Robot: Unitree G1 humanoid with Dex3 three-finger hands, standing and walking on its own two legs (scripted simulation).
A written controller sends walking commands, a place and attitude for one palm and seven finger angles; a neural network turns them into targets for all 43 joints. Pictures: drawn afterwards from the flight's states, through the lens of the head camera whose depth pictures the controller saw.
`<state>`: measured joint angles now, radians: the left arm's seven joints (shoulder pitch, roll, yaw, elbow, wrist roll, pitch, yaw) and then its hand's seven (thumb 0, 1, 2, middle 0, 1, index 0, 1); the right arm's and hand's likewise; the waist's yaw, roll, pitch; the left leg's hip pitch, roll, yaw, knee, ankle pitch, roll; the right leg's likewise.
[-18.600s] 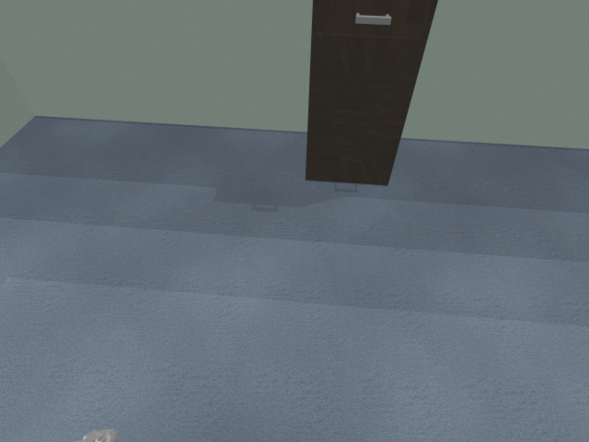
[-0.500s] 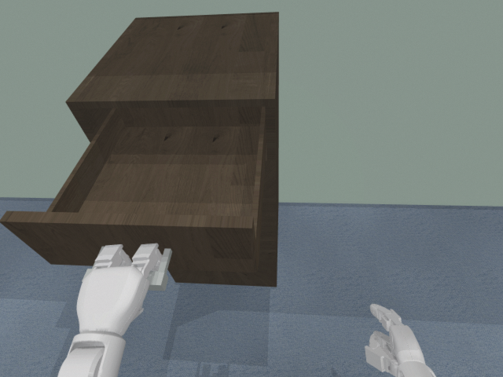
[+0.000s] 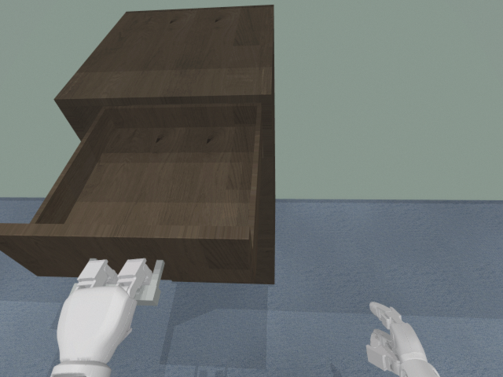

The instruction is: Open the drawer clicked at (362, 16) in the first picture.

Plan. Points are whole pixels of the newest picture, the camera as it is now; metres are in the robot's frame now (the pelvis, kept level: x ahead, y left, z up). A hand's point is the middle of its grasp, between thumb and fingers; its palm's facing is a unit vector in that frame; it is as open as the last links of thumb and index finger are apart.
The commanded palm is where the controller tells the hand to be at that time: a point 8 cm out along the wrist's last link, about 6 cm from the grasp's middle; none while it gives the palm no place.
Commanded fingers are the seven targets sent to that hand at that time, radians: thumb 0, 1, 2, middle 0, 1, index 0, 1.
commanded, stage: pull the drawer open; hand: left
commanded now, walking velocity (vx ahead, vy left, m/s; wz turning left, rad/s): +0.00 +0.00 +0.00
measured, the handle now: (120, 280) +0.24 +0.22 +0.06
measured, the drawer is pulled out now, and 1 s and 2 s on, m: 0.30 0.30 0.30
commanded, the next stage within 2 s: open the thumb to release the handle in 0.04 s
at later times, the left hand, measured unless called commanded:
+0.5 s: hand (116, 319) +0.19 +0.22 +0.03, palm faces +0.04 -0.09 -0.99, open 9.1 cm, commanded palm +0.16 +0.22 +0.08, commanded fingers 0.00 -0.43 0.33 -0.31 -1.21 -0.31 -1.21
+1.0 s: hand (117, 316) +0.19 +0.22 +0.03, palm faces +0.06 -0.09 -0.99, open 13.6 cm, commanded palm +0.17 +0.21 +0.08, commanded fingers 0.00 -0.50 0.30 -0.30 -1.20 -0.30 -1.20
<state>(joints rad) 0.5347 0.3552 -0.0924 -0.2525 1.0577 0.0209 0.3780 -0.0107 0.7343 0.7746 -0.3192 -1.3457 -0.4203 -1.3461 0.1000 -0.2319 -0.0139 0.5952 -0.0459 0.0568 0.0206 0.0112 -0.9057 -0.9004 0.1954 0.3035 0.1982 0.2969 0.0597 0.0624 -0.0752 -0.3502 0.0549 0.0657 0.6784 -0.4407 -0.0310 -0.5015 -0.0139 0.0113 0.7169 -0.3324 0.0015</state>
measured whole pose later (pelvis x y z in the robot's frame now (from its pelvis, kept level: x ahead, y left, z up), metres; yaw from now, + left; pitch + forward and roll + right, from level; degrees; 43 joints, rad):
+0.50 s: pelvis -0.01 +0.00 +0.00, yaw +2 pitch +4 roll +1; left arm 0.36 0.34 -0.12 -0.13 1.06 0.05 0.31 0.00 0.19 0.60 -0.35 -1.28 -0.37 -1.27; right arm 0.08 -0.22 0.00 0.62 -0.05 0.05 -0.02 0.01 -0.91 -0.90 0.20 0.30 0.20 0.30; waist 0.09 0.07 -0.05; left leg -0.32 0.04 0.03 0.66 -0.41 -0.03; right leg -0.45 -0.03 -0.02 0.69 -0.31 0.00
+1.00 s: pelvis -0.03 +0.00 +0.01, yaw +3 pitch +4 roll +1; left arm 0.27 0.33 -0.15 -0.05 1.07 0.07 0.33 0.00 -0.48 0.30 -0.31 -1.20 -0.34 -1.23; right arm 0.10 -0.22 -0.01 0.65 -0.05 0.05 -0.03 0.01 -0.91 -0.90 0.20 0.30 0.20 0.30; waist 0.10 0.07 -0.04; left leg -0.33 0.03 0.02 0.64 -0.38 -0.03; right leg -0.45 -0.04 -0.03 0.67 -0.28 0.00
